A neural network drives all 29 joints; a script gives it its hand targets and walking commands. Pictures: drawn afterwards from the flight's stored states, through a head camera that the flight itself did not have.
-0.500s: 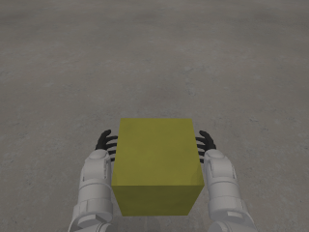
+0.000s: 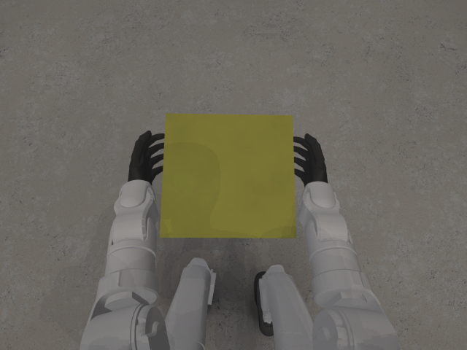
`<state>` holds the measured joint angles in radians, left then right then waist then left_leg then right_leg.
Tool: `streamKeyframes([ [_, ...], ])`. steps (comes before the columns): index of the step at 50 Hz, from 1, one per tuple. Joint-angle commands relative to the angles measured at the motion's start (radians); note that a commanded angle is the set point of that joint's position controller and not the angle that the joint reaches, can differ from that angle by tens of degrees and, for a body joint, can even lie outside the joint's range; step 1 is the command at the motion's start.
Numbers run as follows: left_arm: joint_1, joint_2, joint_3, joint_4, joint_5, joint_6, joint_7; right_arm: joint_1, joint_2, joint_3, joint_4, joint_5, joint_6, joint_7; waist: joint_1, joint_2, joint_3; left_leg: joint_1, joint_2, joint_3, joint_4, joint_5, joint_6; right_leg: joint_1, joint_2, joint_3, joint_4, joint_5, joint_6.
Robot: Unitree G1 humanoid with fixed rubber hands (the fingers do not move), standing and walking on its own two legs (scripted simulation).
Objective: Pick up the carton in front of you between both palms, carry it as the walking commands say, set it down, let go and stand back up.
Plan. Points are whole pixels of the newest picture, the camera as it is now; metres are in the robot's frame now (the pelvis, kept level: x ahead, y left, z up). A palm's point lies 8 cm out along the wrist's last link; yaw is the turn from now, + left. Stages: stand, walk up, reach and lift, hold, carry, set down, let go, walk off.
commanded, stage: set down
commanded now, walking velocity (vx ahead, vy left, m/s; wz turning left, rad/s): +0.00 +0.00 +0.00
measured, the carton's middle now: (228, 184) +0.39 +0.04 -0.16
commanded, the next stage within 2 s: none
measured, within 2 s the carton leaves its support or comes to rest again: rests again in 1.68 s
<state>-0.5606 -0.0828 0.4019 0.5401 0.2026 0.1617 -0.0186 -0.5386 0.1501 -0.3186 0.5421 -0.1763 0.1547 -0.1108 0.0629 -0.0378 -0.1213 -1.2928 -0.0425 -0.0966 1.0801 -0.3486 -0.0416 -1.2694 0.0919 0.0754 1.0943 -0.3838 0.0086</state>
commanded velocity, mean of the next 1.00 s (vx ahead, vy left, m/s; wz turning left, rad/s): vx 0.00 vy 0.00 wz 0.00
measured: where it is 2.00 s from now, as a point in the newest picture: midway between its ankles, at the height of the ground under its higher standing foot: (231, 310)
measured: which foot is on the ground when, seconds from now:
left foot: down 0.00-1.00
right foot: down 0.00-1.00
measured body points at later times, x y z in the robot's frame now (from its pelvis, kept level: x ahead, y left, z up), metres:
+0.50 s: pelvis -0.03 +0.01 -0.13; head +0.23 +0.03 +0.24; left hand +0.41 +0.21 -0.23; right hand +0.44 -0.09 -0.24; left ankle +0.07 +0.13 -0.64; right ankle +0.05 -0.11 -0.64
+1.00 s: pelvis -0.05 +0.00 -0.24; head +0.27 +0.01 +0.07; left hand +0.42 +0.22 -0.39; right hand +0.48 -0.08 -0.39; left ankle +0.07 +0.13 -0.64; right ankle +0.05 -0.12 -0.64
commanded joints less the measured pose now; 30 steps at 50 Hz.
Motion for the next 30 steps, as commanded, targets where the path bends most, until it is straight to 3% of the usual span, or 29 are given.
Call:
streamKeyframes([
  [1, -0.513, -0.857, -0.547, 0.031, -0.069, 0.01, -0.196, -0.583, 0.876, 0.566, 0.003, 0.06, -0.008, 0.189, 0.035, -0.001, -0.842, 0.365, -0.099, 0.104, 0.018, 0.24, 0.018, 0.312, 0.072, -0.037, -0.036, 0.196, 0.033],
  [5, -0.576, -0.881, -0.492, 0.098, -0.051, 0.056, -0.195, -0.659, 0.866, 0.492, 0.079, 0.04, 0.028, 0.206, 0.033, 0.006, -0.791, 0.262, -0.1, 0.107, 0.068, 0.126, 0.016, 0.159, 0.082, -0.054, 0.023, 0.061, 0.022],
  [11, -0.669, -0.902, -0.468, 0.14, -0.061, 0.061, -0.171, -0.768, 0.843, 0.437, 0.138, 0.043, 0.022, 0.214, 0.027, 0.019, -0.86, 0.192, -0.107, 0.105, 0.171, 0.144, 0.004, -0.013, 0.099, -0.081, 0.15, 0.056, 0.016],
  [22, -0.815, -0.862, -0.519, 0.094, -0.131, 0.037, -0.111, -0.915, 0.801, 0.469, 0.154, 0.107, -0.002, 0.194, 0.042, 0.02, -1.029, 0.09, -0.119, 0.127, 0.365, 0.174, -0.017, -0.19, 0.119, -0.112, 0.364, 0.049, 0.021],
  [30, -0.905, -0.811, -0.511, 0.087, -0.164, 0.03, -0.095, -1.004, 0.763, 0.47, 0.179, 0.13, -0.005, 0.174, 0.058, 0.004, -1.053, -0.018, -0.12, 0.15, 0.487, 0.173, -0.026, -0.268, 0.124, -0.123, 0.483, 0.042, 0.026],
])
